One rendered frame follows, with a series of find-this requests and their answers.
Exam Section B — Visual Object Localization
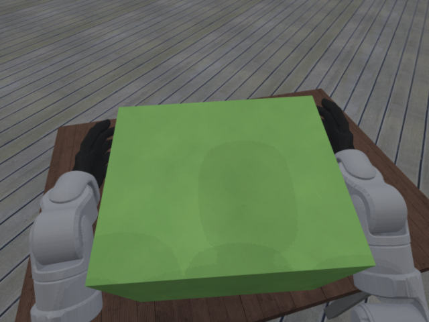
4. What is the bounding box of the carton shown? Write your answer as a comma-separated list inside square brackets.
[85, 95, 376, 302]

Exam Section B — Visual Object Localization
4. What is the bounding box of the robot right hand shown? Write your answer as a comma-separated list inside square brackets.
[316, 99, 355, 154]

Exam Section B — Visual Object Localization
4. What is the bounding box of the left robot forearm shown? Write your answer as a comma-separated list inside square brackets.
[29, 171, 103, 322]

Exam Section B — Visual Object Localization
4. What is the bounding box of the right robot forearm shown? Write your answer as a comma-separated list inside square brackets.
[335, 149, 429, 322]

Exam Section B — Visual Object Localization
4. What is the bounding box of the robot left hand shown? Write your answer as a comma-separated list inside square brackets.
[72, 119, 115, 188]

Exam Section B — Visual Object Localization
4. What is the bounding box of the robot right upper arm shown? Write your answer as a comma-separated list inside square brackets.
[351, 303, 426, 322]

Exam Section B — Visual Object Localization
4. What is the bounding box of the table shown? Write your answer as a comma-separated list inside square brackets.
[15, 89, 429, 322]

